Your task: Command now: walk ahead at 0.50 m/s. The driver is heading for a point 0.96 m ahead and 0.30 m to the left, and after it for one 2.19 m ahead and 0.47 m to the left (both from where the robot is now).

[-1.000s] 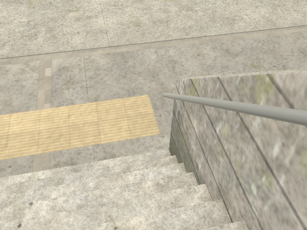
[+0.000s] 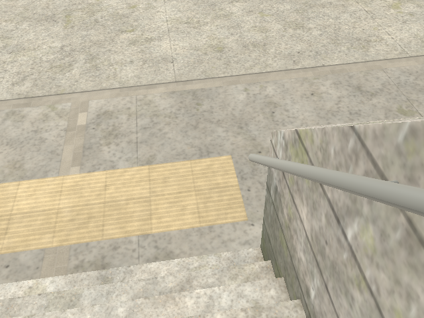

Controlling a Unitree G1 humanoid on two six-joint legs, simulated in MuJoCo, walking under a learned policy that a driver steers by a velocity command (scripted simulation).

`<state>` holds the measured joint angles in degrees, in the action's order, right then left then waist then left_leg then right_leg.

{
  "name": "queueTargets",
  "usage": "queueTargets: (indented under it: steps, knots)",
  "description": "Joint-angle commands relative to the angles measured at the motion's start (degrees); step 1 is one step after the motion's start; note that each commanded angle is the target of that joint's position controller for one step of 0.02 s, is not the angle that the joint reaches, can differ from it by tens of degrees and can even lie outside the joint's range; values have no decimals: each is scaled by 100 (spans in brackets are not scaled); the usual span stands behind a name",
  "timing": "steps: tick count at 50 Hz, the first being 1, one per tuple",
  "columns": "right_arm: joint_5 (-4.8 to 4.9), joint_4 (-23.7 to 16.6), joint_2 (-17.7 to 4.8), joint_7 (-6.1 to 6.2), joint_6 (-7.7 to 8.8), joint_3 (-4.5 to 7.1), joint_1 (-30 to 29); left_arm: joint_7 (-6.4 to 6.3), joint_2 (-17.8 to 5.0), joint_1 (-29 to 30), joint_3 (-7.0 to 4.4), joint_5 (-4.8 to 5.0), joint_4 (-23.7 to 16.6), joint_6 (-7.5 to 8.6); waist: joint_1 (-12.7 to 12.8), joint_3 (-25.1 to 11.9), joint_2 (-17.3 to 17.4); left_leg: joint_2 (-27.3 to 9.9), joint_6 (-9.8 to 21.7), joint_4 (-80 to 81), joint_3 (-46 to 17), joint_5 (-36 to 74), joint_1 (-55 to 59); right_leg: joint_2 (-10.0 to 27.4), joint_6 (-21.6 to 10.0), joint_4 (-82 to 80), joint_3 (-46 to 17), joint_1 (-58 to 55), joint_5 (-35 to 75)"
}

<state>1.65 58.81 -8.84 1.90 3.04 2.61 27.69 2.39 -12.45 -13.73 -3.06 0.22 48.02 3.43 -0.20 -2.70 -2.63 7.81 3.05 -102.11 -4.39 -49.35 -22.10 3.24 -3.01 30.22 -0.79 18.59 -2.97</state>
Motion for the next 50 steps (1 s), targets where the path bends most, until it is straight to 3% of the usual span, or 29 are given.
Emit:
queueTargets:
  steps: [1, 2, 3, 4, 5, 6, 8, 11, 13, 19, 21, 22, 23, 24, 25, 27, 28, 30, 31, 32, 34, 37, 41, 44, 46, 47, 48, 49, 50]
  knots:
    - [15, -455, 49, 29, 31, -39, 757, 121, -581, -2992, -138, 198, 1097, 13, 252, 90, -1107, -94, 141, -1585, -655, 696, -4416, 1439, -1365, 753, -1980, -3315, 2216]
    - [62, -476, -148, 71, -36, -5, 489, 205, -410, -2690, -44, 179, 1073, -38, 132, 215, -326, -307, 136, -1894, -281, 872, -4343, 1467, -1439, 522, -2069, -2481, 1189]
    - [202, -1118, 39, 68, -87, -99, 50, 119, -1165, -2053, -272, 147, 1163, -91, -227, 200, -812, -764, 161, -443, -452, 1975, -4608, 2148, -1888, -541, -3994, -1493, -2411]
    - [223, -1296, -236, 124, -191, -68, -990, -21, -517, -1882, -84, 34, 1131, -5, 5, 652, 66, -997, 133, 98, -881, 2900, -4997, 2004, -1382, -556, -3959, -915, -2895]
    - [196, -1468, -357, 138, -295, -39, -1193, -235, -238, -1520, 59, -222, 1105, 38, -141, 940, 209, -989, 58, 1165, -1088, 3848, -4279, 1896, -1042, -426, -3697, 214, -1935]
    - [31, -1495, -164, 95, -405, -63, -1070, -437, 29, -1133, 214, -177, 1080, 51, -424, 886, 175, -1139, -279, 1869, -879, 4514, -3589, 1506, -909, 36, -3031, 982, -1129]
    - [-257, -1396, -77, 103, -424, -36, -664, -669, -622, -1063, 130, -242, 1112, 116, -654, 652, -202, -937, -596, 2229, -406, 5183, -2328, 1043, -866, 337, -2218, 1709, 804]
    - [-216, -1647, -446, -39, -312, 53, -1290, -829, -433, -1752, 65, 209, 1307, 279, -333, 722, 2, -983, -576, 4771, -604, 7855, -2334, 516, -574, 1013, -1372, 1200, -932]
    - [-311, -1748, -213, -218, -291, -34, -1884, -911, -357, -1704, 104, 205, 1263, 203, -70, 710, 2, -728, -577, 5636, -88, 8851, -961, 206, -536, 1159, -796, 1880, -1700]
    - [-318, -1673, -430, -280, -425, 5, -1952, -668, -181, -2386, -85, 186, 1255, 129, 407, 1043, -386, -766, -330, 5191, -400, 6971, -2337, 892, -767, 3118, -1364, -46, -997]
    - [-65, -1505, -579, -282, -320, 66, -1376, -667, -312, -1634, -153, 125, 1113, 24, 168, 1104, -617, -966, -256, 6958, 287, 5795, -1859, 904, -734, 3884, -1123, -104, 569]
    - [-113, -955, -756, -306, -236, 230, -194, -618, -318, -1074, -154, 83, 1108, -12, -395, 493, -453, -838, -98, 7362, 825, 6756, 838, 738, -622, 4881, -531, 942, 1737]
    - [-202, -318, -946, -316, -240, 382, 1730, -550, -453, -574, -173, -5, 1042, 71, -1463, 96, 213, -664, 292, 7953, 1018, 7465, 3209, 334, -413, 7144, -30, 2198, 2277]
    - [-62, 55, -723, -325, -268, 256, 2368, -537, -402, -305, -210, -127, 846, 179, -1758, 592, 1813, -1333, 908, 7950, 1, 9296, 4080, -801, 28, 10317, 637, 4164, -3695]
    - [-279, -242, -649, -358, -224, -14, 1266, -564, 48, -1147, -105, 25, 380, 349, -321, 298, 2912, -2010, 1438, 6580, -1426, 13259, 4287, -680, 228, 10349, -222, 5067, -4552]
    - [-337, -332, -597, -357, -128, -9, 1098, -517, -281, -803, -120, 240, 190, 332, -317, -255, 505, -2421, 1777, 6730, -1873, 10427, 3781, -153, 259, 9114, -572, 5319, -3411]
    - [-247, -649, -1216, -302, -180, 170, 299, -720, -56, -359, -74, 131, -78, 168, -33, -282, 162, -2447, 1749, 6624, -2102, 10016, 2912, 9, 348, 8922, -489, 5195, -3195]
    - [-433, -941, -1155, -86, -231, 146, -250, -791, -151, 250, 5, 56, -562, -155, 237, -253, 229, -2510, 1827, 6930, -3093, 7713, 1597, 166, 615, 7277, -921, 5083, -1515]
    - [-300, -1115, -636, 121, -306, -22, -330, -826, -128, 629, 43, -187, -829, -327, 308, 146, -267, -1786, 1398, 6597, -2313, 8228, 813, 33, 722, 5816, -691, 4653, -418]
    - [-84, -1292, -615, 247, -329, -21, -451, -783, -108, 706, 14, -379, -977, -286, 476, 92, -375, -1180, 1111, 6652, -1821, 8261, 5, -34, 602, 3847, -563, 3362, 340]
    - [-67, -1251, -749, 311, -155, -16, -305, -537, -303, 204, -76, -268, -948, 4, 564, -519, 709, -821, 943, 6270, -1578, 7599, -218, -272, 477, 3365, -630, 1864, 2962]
    - [212, -1100, -370, 436, -198, -31, 177, -476, -38, 943, 22, -197, -1436, -198, 190, 139, 307, -424, 746, 5660, -1536, 5135, -161, -555, 557, 962, -720, 1689, 3382]
    - [-133, -1394, -599, 353, -371, 3, -527, -169, -239, 200, -115, -27, -1520, -388, 368, 209, 936, -509, 1046, 4727, -2440, 3685, -1134, -229, 546, 553, -1261, -124, 3903]
    - [40, -1734, -291, 195, -469, -107, -896, -211, -68, -1042, -146, -144, -1119, -378, 589, 362, 837, 142, 628, 3149, -1886, 4849, -1401, 55, 459, -1641, -375, -1830, 4076]
    - [-26, -1790, 14, -18, -339, -166, -807, -215, -371, -2719, -255, -196, -443, -308, 993, -141, -366, 746, -27, -531, -791, 601, -3217, 1347, -121, -1136, -890, -4145, 6761]
    - [142, -1953, 324, -119, -374, -226, 84, -119, -566, -2139, -94, -178, -467, -291, 246, -399, -1760, 926, -306, -2302, -1007, -1089, -4575, 1742, -726, 993, -1403, -4765, 9343]
    - [306, -2053, 129, -112, -374, -231, 217, -111, -832, -2052, -66, -110, -323, -294, 48, -1000, -2026, 524, -596, -3417, -1279, -723, -4972, 2256, -1161, 1103, -1893, -4844, 9010]
    - [265, -2228, -258, -25, -343, -139, -298, -105, -851, -2056, -81, -55, -319, -318, 167, -728, -1278, 287, -765, -4008, -944, -194, -5165, 2291, -1500, 587, -1995, -4083, 7700]
    - [242, -2648, -519, 66, -388, -108, -1311, -155, -1168, -1294, -101, -292, -619, -369, 97, -642, 133, -3, -717, -4147, -915, 918, -4787, 2452, -1931, -245, -2344, -2904, 5262]
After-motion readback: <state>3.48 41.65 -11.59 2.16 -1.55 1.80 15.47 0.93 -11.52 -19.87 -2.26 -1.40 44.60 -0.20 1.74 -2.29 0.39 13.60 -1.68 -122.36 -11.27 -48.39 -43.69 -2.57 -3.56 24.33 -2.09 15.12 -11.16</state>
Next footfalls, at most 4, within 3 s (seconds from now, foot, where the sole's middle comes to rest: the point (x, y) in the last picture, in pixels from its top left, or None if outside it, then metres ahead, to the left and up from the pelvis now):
0.46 left None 0.30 0.13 -1.00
0.92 right None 0.53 -0.02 -1.20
1.58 left None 0.52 0.36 -1.20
2.06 right None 0.75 0.28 -1.41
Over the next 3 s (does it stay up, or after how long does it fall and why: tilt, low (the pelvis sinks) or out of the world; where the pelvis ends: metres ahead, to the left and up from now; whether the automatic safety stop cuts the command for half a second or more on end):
stays up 0.85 0.41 -0.83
